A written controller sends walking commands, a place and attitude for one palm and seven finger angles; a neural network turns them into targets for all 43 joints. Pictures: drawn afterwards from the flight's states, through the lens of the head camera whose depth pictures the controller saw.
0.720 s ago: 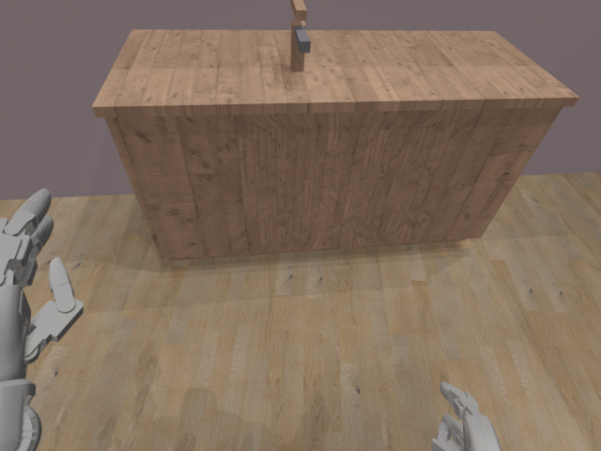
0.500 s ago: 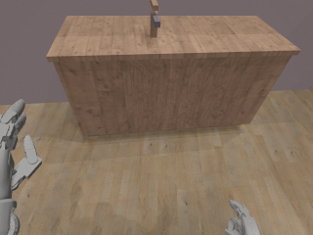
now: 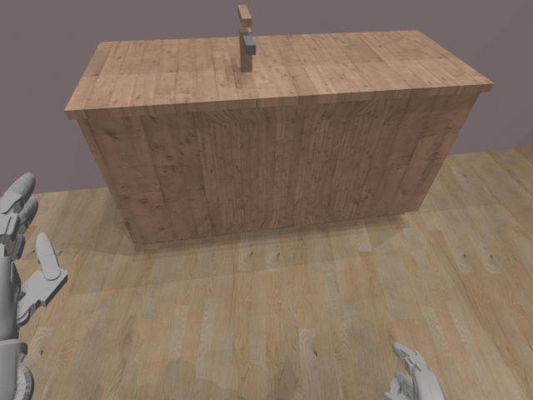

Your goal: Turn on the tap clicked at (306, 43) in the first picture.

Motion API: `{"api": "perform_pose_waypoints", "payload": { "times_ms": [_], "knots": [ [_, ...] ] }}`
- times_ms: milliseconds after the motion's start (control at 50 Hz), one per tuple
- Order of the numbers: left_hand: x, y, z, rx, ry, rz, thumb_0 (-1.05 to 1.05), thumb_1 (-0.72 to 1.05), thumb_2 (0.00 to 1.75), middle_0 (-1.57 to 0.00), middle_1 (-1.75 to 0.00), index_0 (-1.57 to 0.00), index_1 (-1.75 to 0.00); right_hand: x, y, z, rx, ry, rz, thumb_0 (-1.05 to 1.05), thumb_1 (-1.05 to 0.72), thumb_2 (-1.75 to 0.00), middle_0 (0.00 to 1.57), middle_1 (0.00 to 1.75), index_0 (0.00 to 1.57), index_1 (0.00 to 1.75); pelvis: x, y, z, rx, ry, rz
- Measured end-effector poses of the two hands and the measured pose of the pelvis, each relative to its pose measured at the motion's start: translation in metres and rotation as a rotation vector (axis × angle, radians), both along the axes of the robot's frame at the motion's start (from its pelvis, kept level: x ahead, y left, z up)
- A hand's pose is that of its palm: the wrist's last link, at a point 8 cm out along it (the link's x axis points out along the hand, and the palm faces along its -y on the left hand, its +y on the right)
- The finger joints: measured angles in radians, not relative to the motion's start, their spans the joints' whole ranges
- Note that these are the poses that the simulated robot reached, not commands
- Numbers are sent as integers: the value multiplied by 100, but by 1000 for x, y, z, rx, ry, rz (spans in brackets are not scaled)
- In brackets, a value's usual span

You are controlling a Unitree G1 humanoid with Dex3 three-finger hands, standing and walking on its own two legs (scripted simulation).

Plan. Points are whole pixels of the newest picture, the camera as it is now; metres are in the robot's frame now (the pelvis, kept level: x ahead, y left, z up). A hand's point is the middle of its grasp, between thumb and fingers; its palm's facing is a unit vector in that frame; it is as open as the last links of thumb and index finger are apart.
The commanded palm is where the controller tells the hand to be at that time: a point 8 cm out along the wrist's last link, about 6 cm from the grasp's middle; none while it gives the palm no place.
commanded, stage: walk to a spot facing it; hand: left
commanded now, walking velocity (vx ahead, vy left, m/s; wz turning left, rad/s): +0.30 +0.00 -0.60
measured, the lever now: (250, 48) +0.99 +0.14 +0.12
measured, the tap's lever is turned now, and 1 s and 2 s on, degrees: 0 0 0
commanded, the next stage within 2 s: turn to face it in 0.68 s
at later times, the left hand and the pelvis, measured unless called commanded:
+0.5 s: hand (192, 176) +0.35 +0.14 +0.19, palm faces +0.19 -0.86 -0.48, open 7.4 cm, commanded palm +0.30 +0.19 +0.19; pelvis +0.09 -0.05 +0.01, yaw -12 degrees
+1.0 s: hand (268, 125) +0.50 +0.05 +0.18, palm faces +0.03 -0.85 -0.52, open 7.4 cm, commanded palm +0.45 +0.12 +0.19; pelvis +0.20 -0.09 +0.00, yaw -21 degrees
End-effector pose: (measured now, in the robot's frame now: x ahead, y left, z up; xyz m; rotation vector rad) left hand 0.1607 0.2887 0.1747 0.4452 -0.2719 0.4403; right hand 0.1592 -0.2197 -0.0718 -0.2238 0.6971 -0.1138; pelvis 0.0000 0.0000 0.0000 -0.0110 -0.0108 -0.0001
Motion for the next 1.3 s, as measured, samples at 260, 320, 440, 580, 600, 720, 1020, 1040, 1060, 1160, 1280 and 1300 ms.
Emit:
{"api": "perform_pose_waypoints", "payload": {
  "times_ms": [260, 320, 440, 580, 600, 720, 1020, 1040, 1060, 1160, 1280, 1300],
  "knots": [
    [87, -90, 3, 34, -24, -224, 2, 89, 90, -21, -30, -21, -30, -16, -67, -27, 39, 104, -134, 2, -90, -90, 21, 30, 21, 30, 31, -45, -7, 20, -6, -124],
    [104, -100, 7, 69, 33, -274, 2, 89, 90, -21, -30, -22, -30, -22, -85, -17, 23, 135, -203, 2, -90, -90, 20, 30, 21, 30, 43, -48, 3, 28, 15, -156],
    [141, -104, 28, 154, 33, -321, 2, 89, 90, -22, -30, -22, -30, -18, -106, -6, -19, 173, -280, 2, -91, -90, 20, 30, 20, 30, 71, -50, 13, 39, 44, -195],
    [189, -95, 21, 100, -8, -324, 1, 89, 90, -22, -30, -22, -30, 25, -98, -2, -42, 137, -306, 2, -91, -90, 20, 30, 20, 30, 121, -40, 6, 17, 38, -226],
    [197, -92, 17, 89, -21, -327, 1, 89, 90, -22, -30, -22, -30, 34, -96, -3, -49, 119, -307, 2, -91, -90, 20, 30, 20, 30, 130, -37, 2, 10, 35, -236],
    [249, -99, 10, 30, -69, -359, 2, 89, 90, -21, -30, -21, -30, 88, -71, 5, -4, 13, -310, 2, -91, -90, 20, 30, 20, 30, 157, -35, -1, 23, 0, -321],
    [321, -196, 21, 205, 26, -500, 2, 89, 90, -21, -30, -21, -30, 99, -112, -29, 135, 90, -395, 1, -90, -90, 21, 30, 21, 30, 206, -95, -5, 0, 15, -356],
    [322, -202, 18, 203, 39, -494, 2, 89, 90, -21, -30, -21, -30, 97, -122, -35, 127, 115, -400, 1, -90, -90, 21, 30, 21, 30, 207, -98, -7, -8, 14, -352],
    [322, -207, 16, 203, 51, -492, 2, 89, 90, -21, -30, -22, -30, 95, -131, -40, 115, 138, -403, 1, -90, -90, 21, 30, 21, 30, 208, -100, -7, -9, 12, -347],
    [317, -214, 19, 222, 75, -478, 2, 89, 90, -22, -30, -22, -30, 93, -167, -37, 51, 187, -426, 2, -91, -90, 20, 30, 21, 30, 207, -107, -3, 20, 4, -331],
    [301, -193, 29, 213, 0, -423, 2, 89, 90, -22, -30, -22, -30, 111, -181, -11, -38, 127, -410, 2, -91, -90, 20, 30, 20, 30, 207, -109, -2, 19, 1, -300],
    [298, -188, 29, 195, -21, -411, 2, 89, 90, -22, -30, -22, -30, 115, -180, -7, -52, 111, -399, 2, -91, -90, 20, 30, 20, 30, 207, -108, -3, 13, -2, -291]
  ]
}}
